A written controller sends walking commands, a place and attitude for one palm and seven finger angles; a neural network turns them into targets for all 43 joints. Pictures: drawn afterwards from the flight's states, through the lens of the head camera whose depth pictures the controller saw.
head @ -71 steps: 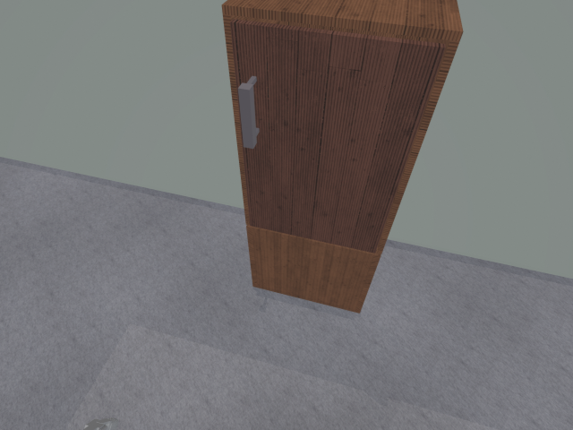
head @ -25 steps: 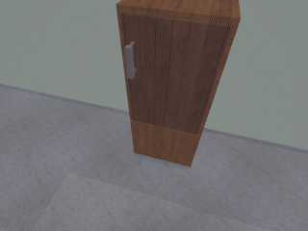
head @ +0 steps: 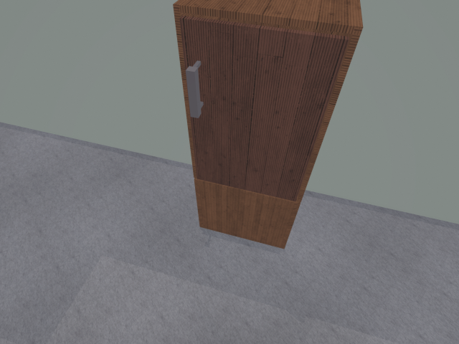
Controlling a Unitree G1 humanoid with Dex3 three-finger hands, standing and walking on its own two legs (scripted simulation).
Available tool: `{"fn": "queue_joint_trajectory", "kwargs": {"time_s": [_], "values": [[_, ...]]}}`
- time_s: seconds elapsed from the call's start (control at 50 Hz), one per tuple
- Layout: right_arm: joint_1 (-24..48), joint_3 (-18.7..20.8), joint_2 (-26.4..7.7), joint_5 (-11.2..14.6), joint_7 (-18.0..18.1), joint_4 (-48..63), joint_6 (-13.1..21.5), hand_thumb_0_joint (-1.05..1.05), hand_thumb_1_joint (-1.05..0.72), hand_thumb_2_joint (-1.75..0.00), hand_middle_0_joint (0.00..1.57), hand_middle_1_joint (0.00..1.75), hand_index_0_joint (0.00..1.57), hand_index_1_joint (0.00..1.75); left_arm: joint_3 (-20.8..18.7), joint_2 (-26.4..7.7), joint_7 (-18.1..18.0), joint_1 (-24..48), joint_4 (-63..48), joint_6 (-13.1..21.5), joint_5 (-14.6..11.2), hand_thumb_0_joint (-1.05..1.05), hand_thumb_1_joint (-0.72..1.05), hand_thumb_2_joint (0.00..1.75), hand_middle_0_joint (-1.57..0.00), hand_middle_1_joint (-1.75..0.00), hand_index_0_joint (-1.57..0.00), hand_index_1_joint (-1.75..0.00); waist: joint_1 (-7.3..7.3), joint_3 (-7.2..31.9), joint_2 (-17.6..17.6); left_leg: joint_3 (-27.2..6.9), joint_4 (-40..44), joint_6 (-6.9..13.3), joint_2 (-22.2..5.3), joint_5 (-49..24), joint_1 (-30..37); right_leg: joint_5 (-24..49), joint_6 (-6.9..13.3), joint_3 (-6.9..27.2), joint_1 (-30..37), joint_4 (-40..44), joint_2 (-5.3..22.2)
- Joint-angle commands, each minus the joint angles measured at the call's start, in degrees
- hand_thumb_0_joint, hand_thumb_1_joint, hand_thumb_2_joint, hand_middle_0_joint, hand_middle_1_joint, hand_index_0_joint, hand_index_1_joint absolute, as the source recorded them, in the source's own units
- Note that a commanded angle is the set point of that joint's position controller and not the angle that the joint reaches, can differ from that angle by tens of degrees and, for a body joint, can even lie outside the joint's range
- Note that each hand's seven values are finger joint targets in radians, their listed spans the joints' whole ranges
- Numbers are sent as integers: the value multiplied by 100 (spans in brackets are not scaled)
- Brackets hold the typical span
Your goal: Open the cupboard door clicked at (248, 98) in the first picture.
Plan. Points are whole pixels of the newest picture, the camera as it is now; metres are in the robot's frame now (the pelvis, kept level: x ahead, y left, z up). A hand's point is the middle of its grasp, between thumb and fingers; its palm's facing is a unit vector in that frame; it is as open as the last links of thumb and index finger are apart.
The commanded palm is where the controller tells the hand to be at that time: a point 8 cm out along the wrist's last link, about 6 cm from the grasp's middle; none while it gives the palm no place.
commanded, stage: look at it before walking up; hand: left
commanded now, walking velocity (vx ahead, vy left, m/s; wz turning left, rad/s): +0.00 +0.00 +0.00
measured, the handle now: (196, 89) +0.72 +0.14 +0.06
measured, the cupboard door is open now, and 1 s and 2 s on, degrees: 0 0 0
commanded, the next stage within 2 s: turn to face it in 0.02 s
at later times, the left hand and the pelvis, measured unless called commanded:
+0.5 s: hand out of the picture +0.04 +0.19 -0.18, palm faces -0.06 -0.97 -0.22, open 7.4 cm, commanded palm none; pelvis -0.01 +0.00 -0.01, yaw -5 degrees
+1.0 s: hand out of the picture +0.07 +0.20 -0.18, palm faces -0.17 -0.97 -0.20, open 7.4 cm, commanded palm none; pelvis -0.01 +0.02 +0.00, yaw -13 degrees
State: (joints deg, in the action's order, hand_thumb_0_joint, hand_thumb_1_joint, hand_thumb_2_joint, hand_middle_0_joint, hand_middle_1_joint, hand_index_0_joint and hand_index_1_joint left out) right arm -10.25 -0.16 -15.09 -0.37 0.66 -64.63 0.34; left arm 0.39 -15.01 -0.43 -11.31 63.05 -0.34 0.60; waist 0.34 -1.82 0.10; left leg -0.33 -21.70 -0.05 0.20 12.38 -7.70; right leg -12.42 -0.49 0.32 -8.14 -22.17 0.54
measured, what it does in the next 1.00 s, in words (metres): lifts its right foot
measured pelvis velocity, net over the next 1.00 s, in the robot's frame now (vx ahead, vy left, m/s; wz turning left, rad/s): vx -0.01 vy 0.02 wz -0.22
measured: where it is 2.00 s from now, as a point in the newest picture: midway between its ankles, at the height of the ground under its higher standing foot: outside the picture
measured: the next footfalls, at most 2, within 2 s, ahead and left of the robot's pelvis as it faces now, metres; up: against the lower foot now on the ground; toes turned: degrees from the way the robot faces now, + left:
right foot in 1.14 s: +0.00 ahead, -0.11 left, +0.00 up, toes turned -18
left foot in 1.50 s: +0.22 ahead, +0.13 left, +0.00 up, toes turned -5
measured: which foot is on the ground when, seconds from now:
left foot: down 0.00-1.00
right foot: down 0.00-0.84, up 0.86-1.00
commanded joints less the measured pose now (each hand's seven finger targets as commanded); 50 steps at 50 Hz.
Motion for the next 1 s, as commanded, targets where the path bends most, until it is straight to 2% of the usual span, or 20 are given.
{"fn": "queue_joint_trajectory", "kwargs": {"time_s": [0.0,0.12,0.18,0.26,0.5,0.54,0.58,0.62,0.66,0.7,0.74,0.76,0.78,0.8,0.82,0.84,0.86,0.88,0.94,0.98], "values": [[-7,142,-905,-18,74,274,124,0,-90,-90,20,30,20,30,-181,-884,-89,4,-293,136,7,0,90,90,-20,-30,-20,-30,-41,192,30,-480,360,97,-623,-949,-45,815,138,463,29,349,571],[-47,133,-824,-21,88,241,121,0,-90,-90,20,30,20,30,-176,-804,-98,-64,-259,131,8,0,90,90,-20,-30,-20,-30,-28,115,36,-441,367,83,-626,-975,-27,887,136,466,5,357,560],[-234,100,-503,-21,113,209,70,0,-90,-90,20,30,20,30,-154,-546,-111,-218,-235,42,4,0,90,90,-20,-30,-20,-30,-30,50,-27,-290,214,41,-653,-1023,-6,1094,122,513,-149,212,540],[-302,183,-544,-15,152,299,24,0,-90,-90,20,30,20,30,-246,-559,-94,-270,-336,-24,18,0,90,90,-20,-30,-20,-30,-33,70,5,-181,2,55,-733,-910,10,1229,166,626,-378,-65,465],[-210,385,-515,-35,173,680,-38,0,-90,-90,20,30,20,30,-413,-385,-22,-352,-718,-117,68,0,90,90,-20,-30,-20,-30,9,38,-204,-184,-163,240,-979,264,-464,685,246,844,-949,-762,162],[-181,405,-476,-37,162,742,-49,0,-90,-90,20,30,20,30,-431,-401,-20,-376,-756,-111,79,0,90,90,-20,-30,-20,-30,11,84,-70,-71,-324,216,-920,409,-505,682,289,1011,-996,-716,206],[-203,408,-369,-33,152,794,-61,0,-90,-90,20,30,20,30,-460,-492,-30,-389,-807,-95,90,0,90,90,-20,-30,-20,-30,9,145,302,185,-783,116,-686,553,-649,644,413,1453,-947,-433,444],[-306,387,-190,-18,146,802,-78,0,-90,-90,20,30,20,30,-504,-684,-66,-436,-802,-80,83,0,90,90,-20,-30,-20,-30,-23,263,954,452,-1519,-42,-302,814,-845,674,710,2272,-778,124,946],[-218,381,-132,-20,145,851,-86,0,-90,-90,20,30,20,30,-552,-716,-116,-527,-810,-86,76,0,90,90,-20,-30,-20,-30,88,218,1206,313,-2095,-89,-205,1309,-1200,1151,1040,2652,-523,392,1201],[-283,368,-114,2,156,857,-48,0,-90,-90,20,30,20,30,-581,-661,-149,-358,-879,-93,86,0,90,90,-20,-30,-20,-30,27,270,1057,108,-2016,-66,-287,1415,-1303,1756,1145,2514,-333,220,1186],[-533,360,-80,31,172,785,-19,0,-90,-90,20,30,20,30,-592,-639,-144,-156,-953,-97,78,0,90,90,-20,-30,-20,-30,-143,394,947,129,-1099,-62,-295,982,-725,1933,974,2251,-497,-66,1009],[-750,356,-74,33,176,712,11,0,-90,-90,20,30,20,30,-580,-585,-144,-69,-997,-105,56,0,90,90,-20,-30,-20,-30,-233,460,817,135,-549,-46,-309,465,-194,1679,795,2049,-803,-255,816],[-907,371,-191,9,202,665,53,0,-90,-90,20,30,20,30,-559,-448,-122,-38,-1048,-117,30,0,90,90,-20,-30,-20,-30,-291,516,324,-84,-134,53,-568,181,291,1218,572,1697,-1220,-590,446],[-930,424,-487,-55,211,685,78,0,-90,-90,20,30,20,30,-519,-227,-77,-29,-1127,-131,14,0,90,90,-20,-30,-20,-30,-280,398,-721,-937,307,345,-1299,-168,525,331,265,1034,-1821,-1325,-174],[-833,447,-711,-93,202,756,67,0,-90,-90,20,30,20,30,-486,-50,-52,-20,-1144,-115,12,0,90,90,-20,-30,-20,-30,-222,241,-1442,-1594,787,774,-2055,-326,261,-1202,53,394,-2056,-2147,-425],[-581,402,-601,-105,178,794,60,0,-90,-90,20,30,20,30,-507,-145,-67,-19,-1047,-163,64,0,90,90,-20,-30,-20,-30,-166,28,-1294,-1494,1047,948,-2149,452,-353,-1523,9,443,-1830,-2872,-213],[-418,352,-463,-98,177,859,79,0,-90,-90,20,30,20,30,-523,-189,-46,-169,-978,-193,106,0,90,90,-20,-30,-20,-30,-38,-122,-1237,-1435,1194,996,-2011,1004,-657,-1448,-6,468,-1810,-3278,-136],[-334,343,-454,-114,169,888,77,0,-90,-90,20,30,20,30,-523,-159,1,-274,-905,-195,125,0,90,90,-20,-30,-20,-30,24,-261,-928,-1233,1245,988,-1874,1353,-747,-1364,18,339,-1893,-3531,-101],[-545,346,-442,-144,123,792,101,0,-90,-90,20,30,20,30,-398,127,79,-328,-838,-114,147,0,90,90,-20,-30,-20,-30,-11,-433,-772,-617,1157,892,-1484,1080,-393,-1119,31,-124,-1956,-2962,89],[-857,360,-403,-152,109,674,112,0,-90,-90,20,30,20,30,-321,253,87,-216,-845,-53,131,0,90,90,-20,-30,-20,-30,-139,-401,-740,-488,1032,926,-1467,682,-174,-1210,37,-357,-1690,-2252,140]]}}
